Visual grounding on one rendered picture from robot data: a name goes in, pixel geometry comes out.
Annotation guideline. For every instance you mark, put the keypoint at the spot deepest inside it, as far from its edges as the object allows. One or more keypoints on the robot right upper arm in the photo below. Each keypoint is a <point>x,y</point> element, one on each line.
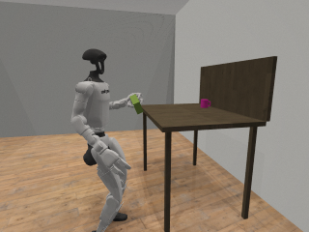
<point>83,90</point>

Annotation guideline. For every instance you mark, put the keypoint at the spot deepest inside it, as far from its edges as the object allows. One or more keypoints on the left robot thigh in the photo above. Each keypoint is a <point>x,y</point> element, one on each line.
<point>114,145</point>

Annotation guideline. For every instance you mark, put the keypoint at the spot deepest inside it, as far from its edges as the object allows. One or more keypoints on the right robot shin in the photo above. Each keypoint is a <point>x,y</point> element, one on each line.
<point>108,213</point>

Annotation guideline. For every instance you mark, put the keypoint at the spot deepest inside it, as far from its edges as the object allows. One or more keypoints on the robot left forearm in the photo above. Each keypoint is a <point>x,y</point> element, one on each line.
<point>117,104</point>

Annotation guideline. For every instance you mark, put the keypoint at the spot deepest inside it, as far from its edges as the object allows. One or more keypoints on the sponge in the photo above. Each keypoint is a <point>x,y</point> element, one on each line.
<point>136,103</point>

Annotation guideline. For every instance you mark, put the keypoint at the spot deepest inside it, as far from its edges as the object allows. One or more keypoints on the right robot hand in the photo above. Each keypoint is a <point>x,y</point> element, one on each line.
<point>109,157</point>

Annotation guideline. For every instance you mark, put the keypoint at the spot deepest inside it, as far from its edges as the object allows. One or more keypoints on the robot right forearm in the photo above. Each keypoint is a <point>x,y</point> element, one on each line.
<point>88,134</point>

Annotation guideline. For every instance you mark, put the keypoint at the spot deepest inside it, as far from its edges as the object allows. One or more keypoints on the left robot hand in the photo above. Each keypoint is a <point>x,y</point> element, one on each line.
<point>138,95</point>

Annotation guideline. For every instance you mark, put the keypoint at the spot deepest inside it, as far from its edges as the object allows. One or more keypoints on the table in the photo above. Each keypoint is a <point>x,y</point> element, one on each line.
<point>241,96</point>

